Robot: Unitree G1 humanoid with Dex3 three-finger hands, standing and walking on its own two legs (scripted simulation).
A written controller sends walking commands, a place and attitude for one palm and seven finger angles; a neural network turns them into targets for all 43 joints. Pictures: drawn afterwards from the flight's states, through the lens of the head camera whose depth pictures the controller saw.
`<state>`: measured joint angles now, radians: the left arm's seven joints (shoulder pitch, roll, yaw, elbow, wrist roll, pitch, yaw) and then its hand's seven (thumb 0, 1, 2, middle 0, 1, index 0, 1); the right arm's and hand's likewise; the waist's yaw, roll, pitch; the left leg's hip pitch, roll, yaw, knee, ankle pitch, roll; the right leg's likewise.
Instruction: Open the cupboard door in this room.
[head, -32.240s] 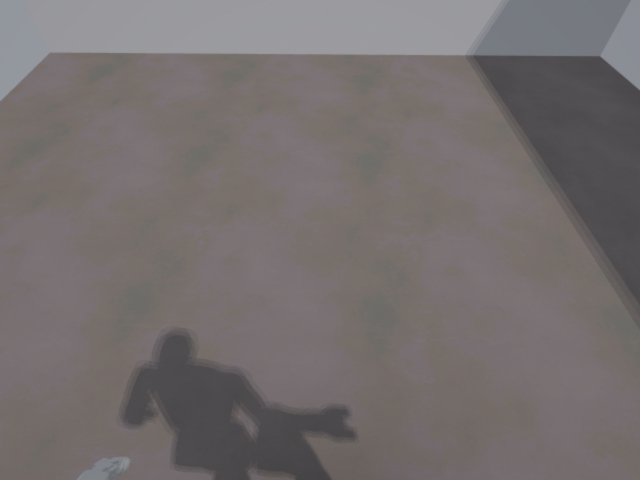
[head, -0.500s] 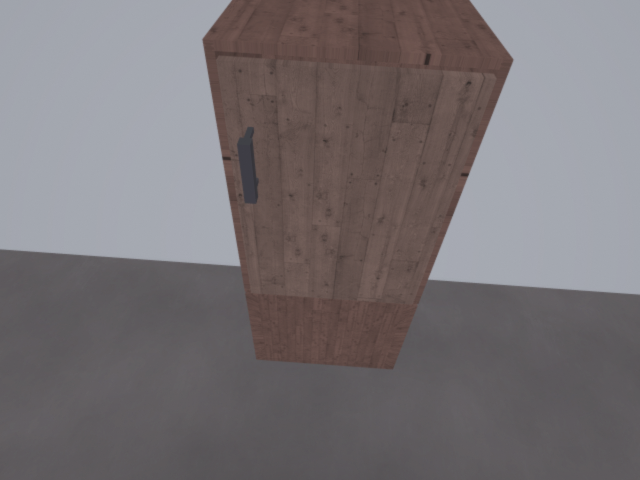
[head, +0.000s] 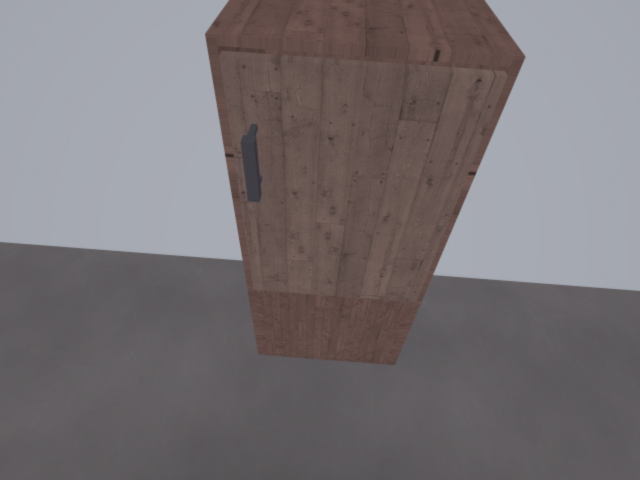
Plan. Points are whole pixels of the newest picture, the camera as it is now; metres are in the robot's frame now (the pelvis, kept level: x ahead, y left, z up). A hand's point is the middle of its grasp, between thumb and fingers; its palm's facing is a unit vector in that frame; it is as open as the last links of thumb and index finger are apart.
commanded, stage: look again from close up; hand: left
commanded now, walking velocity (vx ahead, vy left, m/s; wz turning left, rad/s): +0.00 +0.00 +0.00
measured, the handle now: (253, 163) +0.59 +0.16 +0.07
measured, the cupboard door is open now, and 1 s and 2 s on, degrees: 0 0 0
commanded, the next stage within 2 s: raise the hand with hooked fingers in 0.30 s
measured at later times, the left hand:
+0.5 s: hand out of the picture +0.12 +0.19 -0.11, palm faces +0.22 -0.96 -0.18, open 7.4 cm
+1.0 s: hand (179, 420) +0.19 +0.19 -0.02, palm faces +0.06 -1.00 -0.07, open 9.7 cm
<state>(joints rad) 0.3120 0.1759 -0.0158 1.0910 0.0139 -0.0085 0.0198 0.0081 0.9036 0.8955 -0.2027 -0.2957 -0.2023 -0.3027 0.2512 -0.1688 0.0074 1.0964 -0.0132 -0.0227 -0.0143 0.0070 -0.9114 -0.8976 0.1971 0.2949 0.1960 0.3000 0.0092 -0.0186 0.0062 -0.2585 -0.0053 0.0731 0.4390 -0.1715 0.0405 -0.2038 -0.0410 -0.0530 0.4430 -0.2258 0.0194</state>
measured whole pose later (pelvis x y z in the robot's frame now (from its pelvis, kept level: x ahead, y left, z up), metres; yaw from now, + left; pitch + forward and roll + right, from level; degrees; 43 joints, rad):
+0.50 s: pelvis +0.02 -0.01 +0.00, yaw +0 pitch +0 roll +0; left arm 0.46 0.18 0.04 0.44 -0.11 0.01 0.07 0.02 0.89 0.89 -0.21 -0.30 -0.21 -0.31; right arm 0.33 -0.18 0.02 0.94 0.04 -0.15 -0.06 0.01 -0.91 -0.90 0.20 0.30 0.20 0.30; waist 0.00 -0.01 0.01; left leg -0.26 -0.01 0.07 0.48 -0.22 0.03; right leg -0.22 -0.04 -0.06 0.51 -0.28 0.01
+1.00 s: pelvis +0.01 -0.04 -0.08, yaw +2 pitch +13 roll -3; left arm 0.44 0.25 0.27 -0.02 -0.33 -0.44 -0.42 0.02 0.39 0.68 -0.24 -0.62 -0.24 -0.63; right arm 0.15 -0.22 -0.01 0.56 0.02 -0.23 -0.06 0.01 -0.91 -0.90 0.20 0.29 0.20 0.30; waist 0.05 0.02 -0.11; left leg -0.86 0.06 -0.05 1.13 -0.49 -0.02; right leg -0.74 0.00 -0.15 1.08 -0.56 -0.05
